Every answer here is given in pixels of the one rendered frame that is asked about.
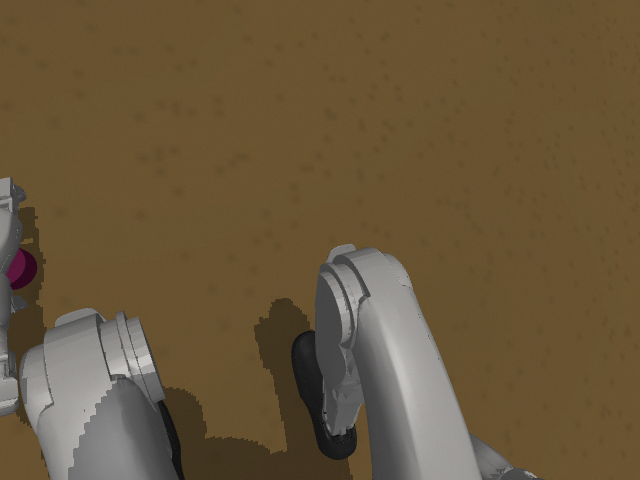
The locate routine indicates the left robot hand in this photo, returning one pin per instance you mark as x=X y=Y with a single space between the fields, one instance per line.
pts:
x=11 y=230

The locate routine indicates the right robot hand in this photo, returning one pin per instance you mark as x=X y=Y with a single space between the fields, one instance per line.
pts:
x=492 y=464

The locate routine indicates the left robot arm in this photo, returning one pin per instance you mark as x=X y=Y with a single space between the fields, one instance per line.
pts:
x=9 y=399

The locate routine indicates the left robot foot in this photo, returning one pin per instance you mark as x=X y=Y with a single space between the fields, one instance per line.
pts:
x=173 y=438

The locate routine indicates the right robot foot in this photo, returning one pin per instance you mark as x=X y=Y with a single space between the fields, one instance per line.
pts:
x=309 y=381

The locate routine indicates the tin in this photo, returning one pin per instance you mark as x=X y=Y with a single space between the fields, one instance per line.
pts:
x=22 y=269

